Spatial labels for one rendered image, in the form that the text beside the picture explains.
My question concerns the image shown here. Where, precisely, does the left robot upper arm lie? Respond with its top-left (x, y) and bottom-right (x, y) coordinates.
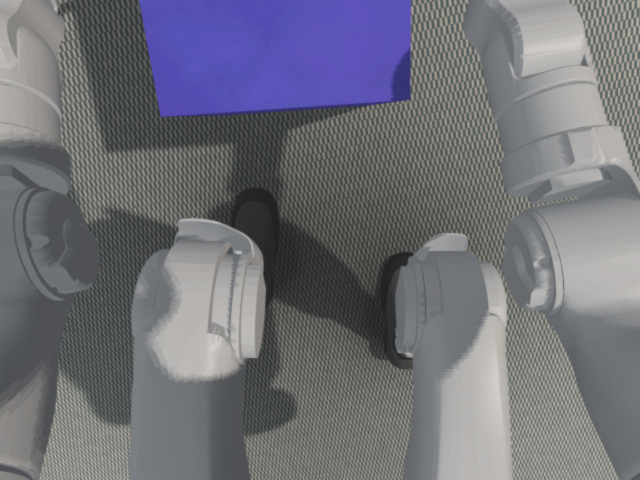
top-left (0, 186), bottom-right (100, 480)

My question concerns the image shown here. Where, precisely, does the robot right forearm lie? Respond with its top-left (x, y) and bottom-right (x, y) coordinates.
top-left (463, 0), bottom-right (640, 204)

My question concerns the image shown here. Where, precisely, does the carton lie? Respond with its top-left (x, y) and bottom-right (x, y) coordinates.
top-left (139, 0), bottom-right (411, 117)

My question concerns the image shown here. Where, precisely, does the robot left shin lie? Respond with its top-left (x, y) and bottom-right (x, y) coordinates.
top-left (131, 218), bottom-right (264, 339)

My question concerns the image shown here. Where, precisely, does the robot left thigh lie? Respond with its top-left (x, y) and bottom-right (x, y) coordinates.
top-left (129, 240), bottom-right (266, 480)

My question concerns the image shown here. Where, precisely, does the robot left forearm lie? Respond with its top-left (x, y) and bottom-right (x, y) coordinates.
top-left (0, 0), bottom-right (71, 195)

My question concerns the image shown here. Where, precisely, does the right robot upper arm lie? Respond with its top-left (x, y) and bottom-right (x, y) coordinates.
top-left (502, 192), bottom-right (640, 480)

